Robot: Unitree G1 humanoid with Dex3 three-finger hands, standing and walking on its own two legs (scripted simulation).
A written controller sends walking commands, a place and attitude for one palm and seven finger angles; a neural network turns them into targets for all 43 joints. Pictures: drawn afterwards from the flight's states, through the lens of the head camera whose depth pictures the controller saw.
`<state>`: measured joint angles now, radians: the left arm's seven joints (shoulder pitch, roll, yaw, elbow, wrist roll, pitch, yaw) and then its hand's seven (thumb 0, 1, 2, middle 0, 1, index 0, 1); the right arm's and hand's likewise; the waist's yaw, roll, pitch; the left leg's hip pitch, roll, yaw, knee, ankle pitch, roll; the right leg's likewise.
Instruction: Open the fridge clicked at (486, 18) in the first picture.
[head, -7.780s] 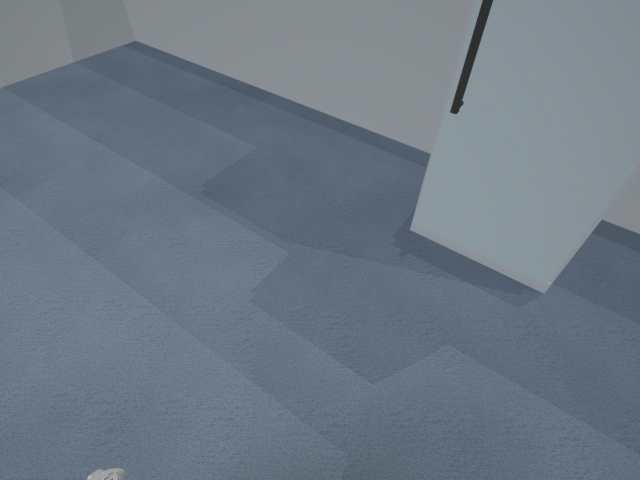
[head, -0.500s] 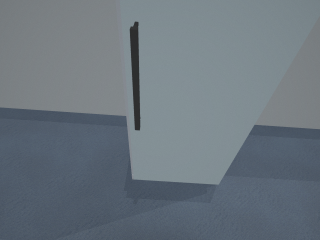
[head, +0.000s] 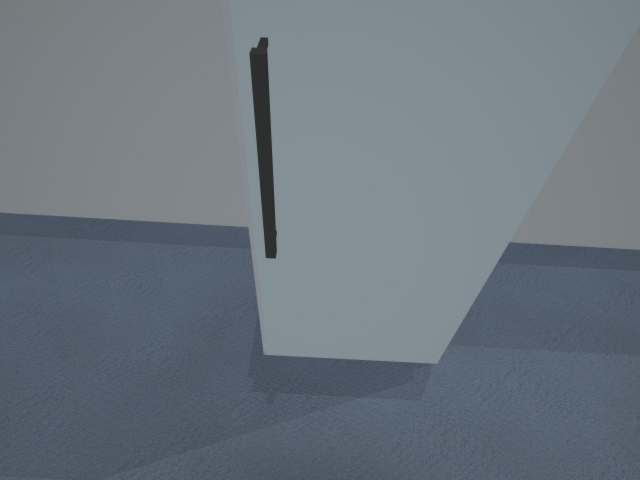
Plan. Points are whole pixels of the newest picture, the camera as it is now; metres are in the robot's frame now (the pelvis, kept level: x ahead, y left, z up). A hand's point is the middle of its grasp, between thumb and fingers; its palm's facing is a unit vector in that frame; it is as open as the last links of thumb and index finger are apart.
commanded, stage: look again from close up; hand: left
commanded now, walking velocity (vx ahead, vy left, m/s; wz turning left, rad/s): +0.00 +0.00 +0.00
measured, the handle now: (268, 167) +0.58 +0.13 +0.08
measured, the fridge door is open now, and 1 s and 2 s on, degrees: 0 0 0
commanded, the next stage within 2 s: none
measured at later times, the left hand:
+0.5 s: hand out of the picture -0.01 +0.14 -0.18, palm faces +0.04 -0.99 -0.13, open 7.4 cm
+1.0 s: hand out of the picture +0.00 +0.15 -0.17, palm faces +0.03 -0.99 -0.15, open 7.4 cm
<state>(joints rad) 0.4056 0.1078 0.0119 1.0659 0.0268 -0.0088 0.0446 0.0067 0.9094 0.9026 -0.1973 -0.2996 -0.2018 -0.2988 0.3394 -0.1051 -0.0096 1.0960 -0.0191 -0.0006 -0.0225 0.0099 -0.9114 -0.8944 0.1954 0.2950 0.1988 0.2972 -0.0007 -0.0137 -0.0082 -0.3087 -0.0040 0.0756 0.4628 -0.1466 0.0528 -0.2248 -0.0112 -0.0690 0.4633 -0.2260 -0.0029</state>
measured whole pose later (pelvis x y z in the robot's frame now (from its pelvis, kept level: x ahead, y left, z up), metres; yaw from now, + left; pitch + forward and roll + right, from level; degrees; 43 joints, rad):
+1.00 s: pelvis +0.03 +0.00 +0.00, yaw -1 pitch -1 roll +0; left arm 0.37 0.11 0.00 1.09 0.02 -0.02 0.05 0.01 0.91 0.90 -0.20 -0.30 -0.20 -0.30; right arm 0.32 -0.11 0.00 1.12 -0.02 -0.02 -0.03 0.01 -0.92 -0.89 0.20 0.29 0.20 0.30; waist 0.00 -0.02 0.01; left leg -0.23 -0.01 0.09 0.42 -0.18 0.05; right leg -0.16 -0.01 -0.05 0.43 -0.25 0.00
